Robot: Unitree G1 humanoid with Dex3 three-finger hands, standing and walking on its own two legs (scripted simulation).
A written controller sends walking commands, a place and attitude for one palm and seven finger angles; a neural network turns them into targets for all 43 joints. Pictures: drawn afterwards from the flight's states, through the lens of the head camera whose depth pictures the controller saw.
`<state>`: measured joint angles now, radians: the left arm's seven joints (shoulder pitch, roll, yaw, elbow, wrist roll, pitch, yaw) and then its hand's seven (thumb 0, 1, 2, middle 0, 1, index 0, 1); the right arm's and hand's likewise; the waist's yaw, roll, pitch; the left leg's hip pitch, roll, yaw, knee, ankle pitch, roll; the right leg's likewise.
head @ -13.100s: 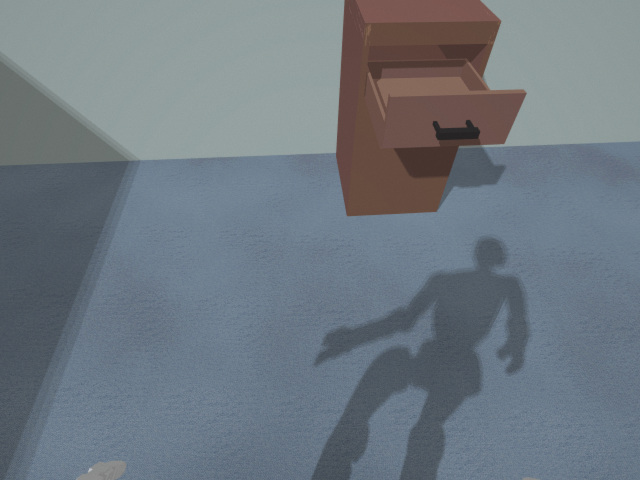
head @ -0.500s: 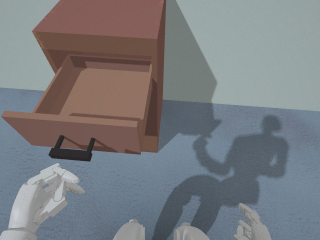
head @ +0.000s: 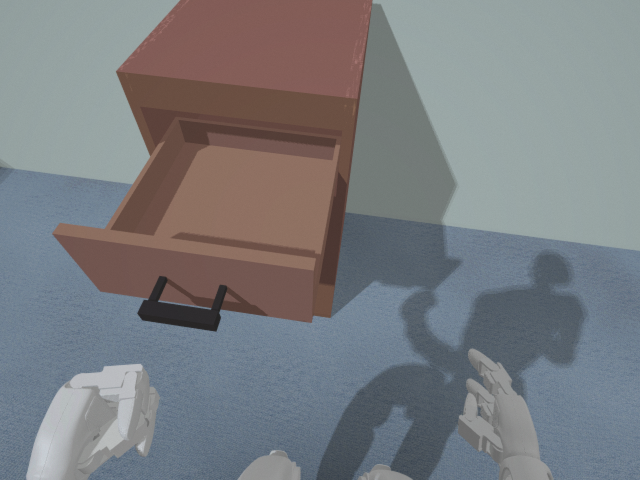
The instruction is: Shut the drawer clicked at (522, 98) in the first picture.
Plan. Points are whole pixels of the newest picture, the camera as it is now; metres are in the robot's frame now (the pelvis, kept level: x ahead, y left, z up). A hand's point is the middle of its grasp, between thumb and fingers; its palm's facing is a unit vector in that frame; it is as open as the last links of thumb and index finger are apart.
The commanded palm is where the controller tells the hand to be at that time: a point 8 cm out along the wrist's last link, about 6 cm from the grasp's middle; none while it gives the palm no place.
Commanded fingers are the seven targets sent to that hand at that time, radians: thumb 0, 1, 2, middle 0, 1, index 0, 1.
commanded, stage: raise the hand and make a fist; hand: left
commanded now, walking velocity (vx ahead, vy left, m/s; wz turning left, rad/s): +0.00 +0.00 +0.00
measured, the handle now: (185, 301) +0.35 +0.23 -0.04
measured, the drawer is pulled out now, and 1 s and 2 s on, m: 0.30 0.30 0.30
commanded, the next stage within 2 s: bring the fist close to the handle in 0.54 s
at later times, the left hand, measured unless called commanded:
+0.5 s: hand (134, 424) +0.17 +0.20 +0.06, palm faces -0.05 -1.00 -0.05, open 3.3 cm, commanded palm +0.14 +0.26 +0.06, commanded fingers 0.00 0.90 0.90 -1.40 -1.60 -1.40 -1.60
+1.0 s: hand (165, 406) +0.20 +0.19 +0.02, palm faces -0.05 -1.00 -0.06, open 3.3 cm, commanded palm +0.17 +0.25 +0.02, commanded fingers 0.00 0.90 0.90 -1.40 -1.60 -1.40 -1.60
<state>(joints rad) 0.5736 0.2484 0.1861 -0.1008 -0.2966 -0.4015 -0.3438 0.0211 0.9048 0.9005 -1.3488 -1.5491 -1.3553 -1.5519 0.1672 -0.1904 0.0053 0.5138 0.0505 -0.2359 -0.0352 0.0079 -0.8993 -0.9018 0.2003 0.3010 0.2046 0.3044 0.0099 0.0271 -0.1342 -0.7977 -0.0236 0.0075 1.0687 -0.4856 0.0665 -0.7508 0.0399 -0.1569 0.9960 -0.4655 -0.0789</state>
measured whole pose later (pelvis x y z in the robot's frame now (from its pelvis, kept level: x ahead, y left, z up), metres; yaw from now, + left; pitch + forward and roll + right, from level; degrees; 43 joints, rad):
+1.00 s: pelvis +0.00 +0.01 -0.02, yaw +0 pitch +16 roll -3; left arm 0.51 0.25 0.14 -0.10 -0.25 -0.42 -0.26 0.02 0.90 0.90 -1.40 -1.60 -1.40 -1.60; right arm 0.21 -0.22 0.01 0.50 0.04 -0.19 -0.03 0.01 -0.90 -0.90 0.20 0.30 0.21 0.30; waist -0.01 0.03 -0.16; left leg -0.94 -0.02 0.01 1.19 -0.53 0.08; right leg -0.89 0.03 -0.16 1.11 -0.51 -0.07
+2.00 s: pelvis -0.01 +0.00 -0.06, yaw -2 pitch +23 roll -4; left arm 0.22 0.29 0.21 0.15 -0.29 -0.46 -0.32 0.02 0.91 0.90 -1.40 -1.60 -1.40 -1.60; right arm 0.19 -0.25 0.01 0.53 0.04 -0.12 -0.02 0.01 -0.90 -0.90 0.20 0.30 0.21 0.30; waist -0.02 0.03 -0.18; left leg -1.20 -0.01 0.02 1.38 -0.59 0.08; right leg -1.16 0.03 -0.17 1.31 -0.57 -0.09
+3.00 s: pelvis -0.02 +0.00 -0.06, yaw -2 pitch +24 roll -4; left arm -0.22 0.33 0.21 0.52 -0.22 -0.45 -0.27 0.00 0.82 0.93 -1.40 -1.60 -1.40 -1.60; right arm 0.22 -0.27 0.04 0.59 0.03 -0.07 -0.03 0.00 -0.90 -0.90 0.20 0.30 0.21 0.30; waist -0.05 0.02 -0.17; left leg -1.22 -0.01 0.02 1.36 -0.56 0.08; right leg -1.17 0.03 -0.17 1.29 -0.54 -0.08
